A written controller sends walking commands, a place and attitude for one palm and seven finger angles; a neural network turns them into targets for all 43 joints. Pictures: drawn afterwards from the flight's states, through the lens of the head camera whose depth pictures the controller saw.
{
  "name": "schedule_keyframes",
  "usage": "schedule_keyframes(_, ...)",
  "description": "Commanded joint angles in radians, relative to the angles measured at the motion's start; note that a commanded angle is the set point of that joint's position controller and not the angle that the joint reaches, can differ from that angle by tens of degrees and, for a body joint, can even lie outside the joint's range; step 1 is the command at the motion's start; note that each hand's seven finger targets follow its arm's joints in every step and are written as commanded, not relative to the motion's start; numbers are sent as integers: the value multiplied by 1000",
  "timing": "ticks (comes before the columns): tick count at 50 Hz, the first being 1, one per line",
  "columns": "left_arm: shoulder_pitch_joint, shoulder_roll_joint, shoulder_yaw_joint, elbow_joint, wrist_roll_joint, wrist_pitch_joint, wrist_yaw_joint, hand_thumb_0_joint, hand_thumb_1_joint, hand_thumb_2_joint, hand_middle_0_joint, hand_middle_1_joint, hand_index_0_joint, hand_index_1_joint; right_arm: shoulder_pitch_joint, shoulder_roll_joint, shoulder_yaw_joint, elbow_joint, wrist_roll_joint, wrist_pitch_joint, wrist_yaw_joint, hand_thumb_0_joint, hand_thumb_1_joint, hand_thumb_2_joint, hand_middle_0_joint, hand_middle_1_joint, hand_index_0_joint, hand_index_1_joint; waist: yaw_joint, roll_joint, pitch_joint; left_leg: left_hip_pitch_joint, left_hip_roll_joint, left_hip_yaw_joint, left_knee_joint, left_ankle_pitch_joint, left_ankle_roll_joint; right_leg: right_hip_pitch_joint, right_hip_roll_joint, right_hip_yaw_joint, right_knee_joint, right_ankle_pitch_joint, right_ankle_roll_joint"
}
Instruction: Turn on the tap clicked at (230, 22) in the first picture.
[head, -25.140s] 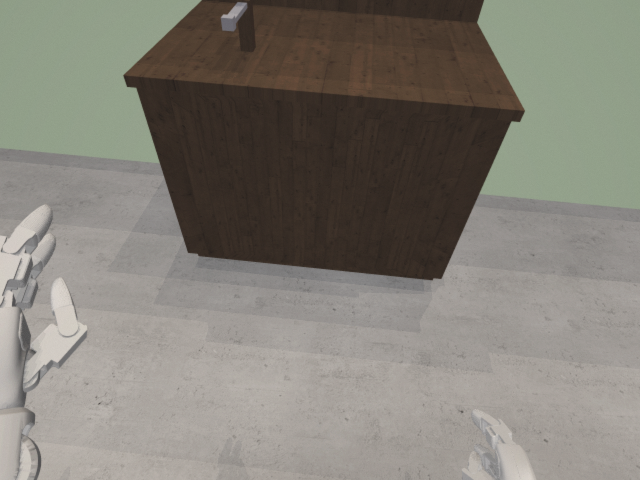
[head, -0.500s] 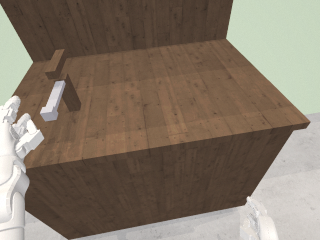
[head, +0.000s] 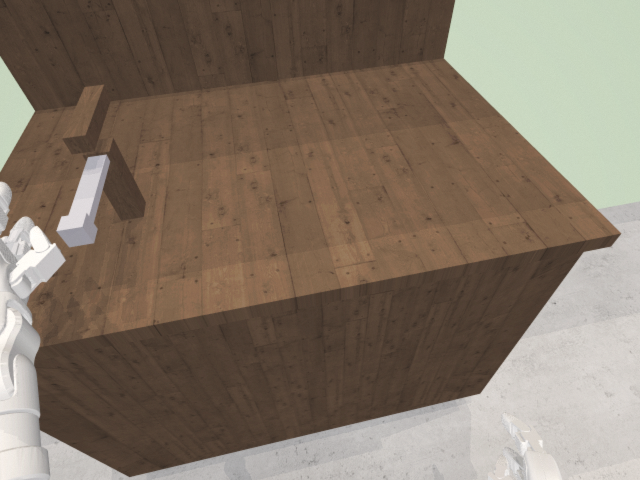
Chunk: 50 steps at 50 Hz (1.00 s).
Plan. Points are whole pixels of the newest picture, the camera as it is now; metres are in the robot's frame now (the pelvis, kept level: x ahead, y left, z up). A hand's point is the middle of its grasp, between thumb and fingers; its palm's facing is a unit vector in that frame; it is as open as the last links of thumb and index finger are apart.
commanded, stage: reach beside the lever's end, fingers flat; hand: left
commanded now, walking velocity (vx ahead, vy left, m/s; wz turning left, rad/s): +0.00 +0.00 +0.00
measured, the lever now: (77, 230) +0.34 +0.32 +0.16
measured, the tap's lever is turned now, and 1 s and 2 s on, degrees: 0 2 25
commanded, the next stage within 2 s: push the lever round in 0.36 s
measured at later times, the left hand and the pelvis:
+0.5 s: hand (51, 257) +0.30 +0.33 +0.15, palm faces +0.54 -0.84 -0.08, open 7.8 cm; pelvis +0.01 +0.01 +0.00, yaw +0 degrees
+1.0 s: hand (73, 255) +0.31 +0.31 +0.15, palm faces +0.53 -0.85 -0.07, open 7.8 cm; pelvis +0.01 +0.00 +0.00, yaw +0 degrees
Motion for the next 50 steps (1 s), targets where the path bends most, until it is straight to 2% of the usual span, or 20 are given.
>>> schedule_keyframes(1, -251, 298, 73, -245, 0, -102, -15, 0, 900, 900, -150, -150, -150, -150, -78, -119, -42, -153, 4, -61, -6, 0, -900, -900, 200, 300, 200, 300, 12, 38, -238, -6, 0, 31, -72, 311, 19, 198, -32, 25, -50, 244, 27)
schedule_keyframes(8, -217, 257, 54, -334, -3, -106, 0, 0, 900, 900, -150, -150, -150, -150, -90, -114, -41, -164, 5, -74, -6, 0, -900, -900, 200, 300, 200, 300, 22, 62, -219, 27, 7, 18, -86, 340, 3, 181, -30, 11, -51, 223, 20)
schedule_keyframes(12, -170, 246, 64, -344, -4, -94, 17, 0, 900, 900, -150, -150, -150, -150, -90, -113, -44, -162, -2, -73, -5, 0, -900, -900, 200, 300, 200, 300, 28, 13, -221, 24, 8, 17, -89, 353, -2, 188, -29, 7, -49, 233, 21)
schedule_keyframes(13, -157, 255, 75, -350, -1, -90, 21, 0, 900, 900, -150, -150, -150, -150, -99, -112, -42, -162, 1, -72, -5, 0, -900, -900, 200, 300, 200, 300, 33, 26, -216, 25, 10, 19, -90, 359, -3, 192, -29, 6, -49, 235, 20)
schedule_keyframes(17, -205, 223, 38, -364, 3, -79, 22, 0, 900, 900, -150, -150, -150, -150, -105, -105, -38, -158, -1, -68, -7, 0, -900, -900, 200, 300, 200, 300, 19, 53, -201, 31, 7, 20, -92, 334, -8, 172, -30, 8, -53, 212, 19)
schedule_keyframes(21, -185, 232, 51, -349, -1, -69, 16, 0, 900, 900, -150, -150, -150, -150, -107, -109, -38, -158, -1, -62, -10, 0, -900, -900, 200, 300, 200, 300, 19, 7, -216, 26, 6, 23, -85, 346, -2, 187, -29, 9, -51, 236, 22)
schedule_keyframes(24, -227, 225, 32, -358, 4, -66, 11, 0, 900, 900, -150, -150, -150, -150, -114, -105, -34, -158, 2, -60, -11, 0, -900, -900, 200, 300, 200, 300, 12, 59, -204, 36, 6, 20, -87, 329, -5, 169, -31, 10, -55, 217, 19)
schedule_keyframes(25, -216, 208, 20, -335, 1, -62, 8, 0, 900, 900, -150, -150, -150, -150, -111, -105, -33, -158, 1, -60, -11, 0, -900, -900, 200, 300, 200, 300, 11, 19, -190, 28, 7, 18, -86, 334, -3, 171, -29, 6, -53, 227, 20)
schedule_keyframes(26, -228, 200, 8, -350, -1, -64, 5, 0, 900, 900, -150, -150, -150, -150, -112, -107, -34, -161, 2, -60, -11, 0, -900, -900, 200, 300, 200, 300, 10, 26, -200, 34, 6, 17, -84, 337, -3, 171, -30, 6, -52, 230, 21)
schedule_keyframes(29, -243, 218, 20, -356, 1, -64, 10, 0, 900, 900, -150, -150, -150, -150, -115, -108, -34, -160, 3, -59, -12, 0, -900, -900, 200, 300, 200, 300, 13, 32, -222, 39, 4, 17, -83, 325, 0, 178, -32, 12, -56, 224, 21)
schedule_keyframes(32, -250, 210, 12, -318, -2, -51, 13, 0, 900, 900, -150, -150, -150, -150, -118, -109, -31, -157, 3, -52, -13, 0, -900, -900, 200, 300, 200, 300, 7, 2, -192, 13, 1, 21, -84, 284, 8, 170, -34, 15, -64, 204, 25)
schedule_keyframes(33, -269, 237, 29, -326, 5, -54, 21, 0, 900, 900, -150, -150, -150, -150, -126, -109, -29, -154, 7, -50, -14, 0, -900, -900, 200, 300, 200, 300, 9, 21, -189, 12, 4, 21, -86, 275, 9, 173, -34, 16, -67, 191, 23)
schedule_keyframes(34, -292, 224, 11, -341, 11, -59, 24, 0, 900, 900, -150, -150, -150, -150, -126, -106, -30, -159, 2, -51, -13, 0, -900, -900, 200, 300, 200, 300, 9, 31, -205, 20, 2, 19, -89, 284, 6, 178, -35, 17, -64, 195, 22)
schedule_keyframes(36, -255, 198, -2, -370, 12, -66, 32, 0, 900, 900, -150, -150, -150, -150, -122, -103, -32, -167, -2, -53, -8, 0, -900, -900, 200, 300, 200, 300, 17, 43, -234, 40, 3, 21, -82, 339, 1, 197, -34, 14, -53, 243, 19)
schedule_keyframes(38, -198, 229, 41, -372, 8, -73, 40, 0, 900, 900, -150, -150, -150, -150, -120, -104, -34, -167, -2, -51, -4, 0, -900, -900, 200, 300, 200, 300, 32, 15, -253, 33, 5, 22, -79, 369, 3, 230, -33, 13, -49, 280, 20)
schedule_keyframes(42, -224, 201, 17, -363, 1, -67, 41, 0, 900, 900, -150, -150, -150, -150, -124, -103, -33, -162, 0, -46, -5, 0, -900, -900, 200, 300, 200, 300, 18, -2, -211, 11, 4, 30, -82, 323, 11, 212, -35, 20, -58, 263, 26)
schedule_keyframes(44, -216, 204, 20, -394, 7, -69, 47, 0, 900, 900, -150, -150, -150, -150, -132, -100, -34, -168, -1, -48, -5, 0, -900, -900, 200, 300, 200, 300, 25, 37, -228, 23, 2, 36, -84, 326, 12, 221, -39, 24, -62, 259, 25)
schedule_keyframes(47, -170, 194, 23, -392, 1, -65, 47, 0, 900, 900, -150, -150, -150, -150, -125, -101, -39, -166, -3, -47, -3, 0, -900, -900, 200, 300, 200, 300, 26, -8, -242, 15, 2, 39, -80, 340, 15, 239, -37, 24, -57, 288, 28)
schedule_keyframes(48, -155, 206, 38, -403, -1, -67, 48, 0, 900, 900, -150, -150, -150, -150, -133, -98, -38, -164, 2, -48, -2, 0, -900, -900, 200, 300, 200, 300, 30, 17, -236, 20, 5, 40, -81, 340, 13, 241, -38, 24, -60, 286, 27)
schedule_keyframes(50, -142, 188, 23, -390, -4, -63, 45, 0, 900, 900, -150, -150, -150, -150, -130, -99, -37, -162, 3, -46, -2, 0, -900, -900, 200, 300, 200, 300, 27, 6, -217, 10, 4, 38, -83, 325, 14, 229, -38, 24, -61, 273, 28)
